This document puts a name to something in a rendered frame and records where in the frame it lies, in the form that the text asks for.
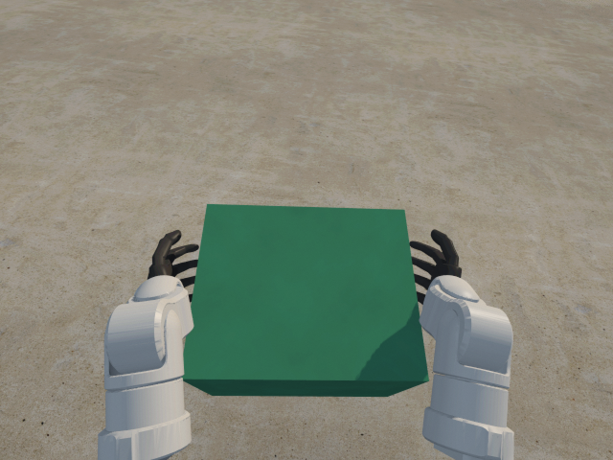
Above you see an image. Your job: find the robot right forearm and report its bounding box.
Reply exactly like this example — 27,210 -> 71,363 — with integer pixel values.
419,275 -> 514,460

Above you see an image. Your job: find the carton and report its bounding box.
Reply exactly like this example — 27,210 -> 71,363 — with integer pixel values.
181,204 -> 429,397

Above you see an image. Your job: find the robot left hand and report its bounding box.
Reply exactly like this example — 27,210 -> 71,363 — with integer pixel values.
148,230 -> 199,302

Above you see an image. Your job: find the robot left forearm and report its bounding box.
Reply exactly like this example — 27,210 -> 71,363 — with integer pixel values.
98,275 -> 193,460

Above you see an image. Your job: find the robot right hand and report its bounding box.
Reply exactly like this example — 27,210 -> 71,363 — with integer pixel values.
410,229 -> 462,304

